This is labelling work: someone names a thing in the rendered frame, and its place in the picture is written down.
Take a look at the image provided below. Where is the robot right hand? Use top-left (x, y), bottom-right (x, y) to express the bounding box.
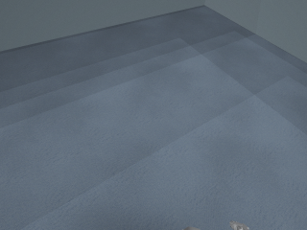
top-left (229, 220), bottom-right (249, 230)

